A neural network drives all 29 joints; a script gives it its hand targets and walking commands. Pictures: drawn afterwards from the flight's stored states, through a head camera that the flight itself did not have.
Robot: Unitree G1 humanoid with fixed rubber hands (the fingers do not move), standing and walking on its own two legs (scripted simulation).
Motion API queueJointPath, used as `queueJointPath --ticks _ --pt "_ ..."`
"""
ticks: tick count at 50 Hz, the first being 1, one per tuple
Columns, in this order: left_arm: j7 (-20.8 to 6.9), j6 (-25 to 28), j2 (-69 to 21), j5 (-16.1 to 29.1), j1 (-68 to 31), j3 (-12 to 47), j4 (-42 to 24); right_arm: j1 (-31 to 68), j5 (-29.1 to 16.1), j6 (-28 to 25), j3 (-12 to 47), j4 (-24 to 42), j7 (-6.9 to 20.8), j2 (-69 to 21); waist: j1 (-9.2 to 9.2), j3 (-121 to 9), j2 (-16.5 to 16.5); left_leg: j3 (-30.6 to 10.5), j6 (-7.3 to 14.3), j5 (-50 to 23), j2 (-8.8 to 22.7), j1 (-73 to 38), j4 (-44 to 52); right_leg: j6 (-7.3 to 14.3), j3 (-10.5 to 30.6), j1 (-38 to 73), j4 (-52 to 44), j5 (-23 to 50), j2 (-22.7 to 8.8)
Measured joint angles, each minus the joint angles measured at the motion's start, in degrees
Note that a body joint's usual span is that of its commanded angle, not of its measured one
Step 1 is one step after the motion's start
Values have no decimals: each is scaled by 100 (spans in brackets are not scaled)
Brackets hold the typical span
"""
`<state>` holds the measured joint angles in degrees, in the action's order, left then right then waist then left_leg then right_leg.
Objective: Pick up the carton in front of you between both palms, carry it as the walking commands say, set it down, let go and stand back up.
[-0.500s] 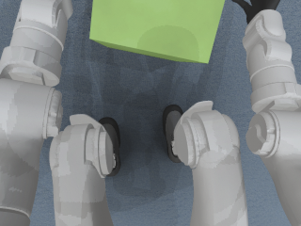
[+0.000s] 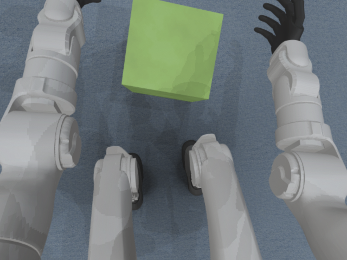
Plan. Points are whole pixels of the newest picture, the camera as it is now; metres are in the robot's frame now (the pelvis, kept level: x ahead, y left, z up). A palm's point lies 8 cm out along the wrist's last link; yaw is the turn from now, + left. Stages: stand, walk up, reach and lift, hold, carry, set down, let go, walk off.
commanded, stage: set down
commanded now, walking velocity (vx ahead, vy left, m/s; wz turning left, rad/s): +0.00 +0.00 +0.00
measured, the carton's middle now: (169, 60) +0.52 -0.05 -0.35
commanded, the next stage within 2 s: let go in 0.48 s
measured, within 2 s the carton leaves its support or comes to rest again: neither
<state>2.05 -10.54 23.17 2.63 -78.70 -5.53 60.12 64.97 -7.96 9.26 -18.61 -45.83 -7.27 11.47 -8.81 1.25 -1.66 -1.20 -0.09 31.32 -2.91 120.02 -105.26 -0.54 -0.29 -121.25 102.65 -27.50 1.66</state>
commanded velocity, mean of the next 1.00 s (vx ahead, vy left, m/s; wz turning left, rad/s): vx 0.00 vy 0.00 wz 0.00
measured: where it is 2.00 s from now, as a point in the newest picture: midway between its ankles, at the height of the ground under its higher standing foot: (164, 183)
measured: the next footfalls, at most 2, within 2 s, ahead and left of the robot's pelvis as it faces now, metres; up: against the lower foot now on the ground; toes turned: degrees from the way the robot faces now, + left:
none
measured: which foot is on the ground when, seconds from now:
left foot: down 0.00-1.00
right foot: down 0.00-1.00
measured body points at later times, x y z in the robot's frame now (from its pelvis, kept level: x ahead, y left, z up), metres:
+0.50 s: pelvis +0.03 +0.01 +0.14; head +0.33 +0.00 +0.47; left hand +0.59 +0.13 +0.04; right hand +0.49 -0.26 +0.04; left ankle +0.09 +0.11 -0.44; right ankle +0.11 -0.12 -0.44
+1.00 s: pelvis +0.09 -0.01 +0.25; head +0.29 -0.01 +0.66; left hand +0.44 +0.17 +0.14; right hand +0.39 -0.26 +0.16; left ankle +0.09 +0.11 -0.44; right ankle +0.11 -0.12 -0.44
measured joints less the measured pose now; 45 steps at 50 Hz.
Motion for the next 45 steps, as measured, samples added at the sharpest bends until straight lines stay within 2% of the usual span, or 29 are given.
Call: queueJointPath --ticks 9,23,29,33,39,45 --pt "-35 -289 -169 -156 518 -60 -610 -469 41 199 -132 401 204 1 10 -345 -33 -60 22 -161 -35 -693 992 -31 23 728 -1010 139 0" --pt "-193 -145 -385 -407 917 -380 -442 -889 409 38 -349 312 493 -117 53 -685 -103 -107 39 -689 -58 -2105 2858 -50 110 2146 -2852 636 -16" --pt "-189 -39 -595 -682 1197 -615 -497 -1129 698 -78 -430 293 668 -178 113 -736 -77 -147 18 -930 -52 -2680 3597 -24 114 2719 -3577 866 -23" --pt "-1 8 -927 -909 1846 -748 -931 -1680 941 -163 -308 488 879 -200 210 -774 -31 -164 -3 -1057 -57 -3169 4093 9 126 3187 -4025 967 -37" --pt "356 100 -1457 -1005 3523 -737 -1964 -2982 1153 -266 159 954 1223 -148 311 -677 74 -206 -40 -1205 -53 -4318 4917 79 132 4291 -4743 1058 -52" --pt "366 309 -1589 -872 4944 -568 -2563 -4133 998 -421 648 1244 1402 4 322 -509 172 -252 -73 -1270 8 -5620 5620 140 117 5566 -5394 1102 -16"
